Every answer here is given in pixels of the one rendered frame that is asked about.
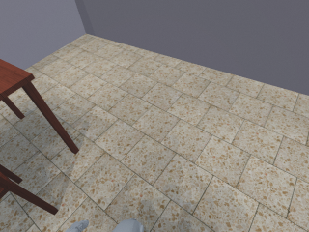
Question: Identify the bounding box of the chair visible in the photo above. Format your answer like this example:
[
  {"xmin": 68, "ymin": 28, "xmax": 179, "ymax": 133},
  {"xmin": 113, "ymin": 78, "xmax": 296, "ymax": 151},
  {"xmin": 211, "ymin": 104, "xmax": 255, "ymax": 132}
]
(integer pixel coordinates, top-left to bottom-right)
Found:
[{"xmin": 0, "ymin": 164, "xmax": 59, "ymax": 216}]

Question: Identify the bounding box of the table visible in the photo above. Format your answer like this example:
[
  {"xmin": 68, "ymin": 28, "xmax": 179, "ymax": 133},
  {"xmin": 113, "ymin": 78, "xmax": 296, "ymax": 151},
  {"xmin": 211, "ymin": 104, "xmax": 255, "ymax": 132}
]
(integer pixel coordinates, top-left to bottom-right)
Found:
[{"xmin": 0, "ymin": 59, "xmax": 79, "ymax": 154}]

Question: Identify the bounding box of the robot left hand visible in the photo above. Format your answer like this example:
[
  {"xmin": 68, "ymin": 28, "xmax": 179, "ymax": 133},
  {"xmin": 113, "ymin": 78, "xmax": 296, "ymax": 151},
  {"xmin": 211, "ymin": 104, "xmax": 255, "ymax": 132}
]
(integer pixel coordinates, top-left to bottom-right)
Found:
[{"xmin": 65, "ymin": 219, "xmax": 89, "ymax": 232}]

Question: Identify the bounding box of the left robot thigh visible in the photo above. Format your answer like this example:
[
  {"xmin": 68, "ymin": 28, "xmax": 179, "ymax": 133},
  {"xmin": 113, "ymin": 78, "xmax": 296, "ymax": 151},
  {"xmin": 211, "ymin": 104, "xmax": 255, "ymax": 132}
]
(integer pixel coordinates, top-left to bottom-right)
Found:
[{"xmin": 112, "ymin": 219, "xmax": 144, "ymax": 232}]

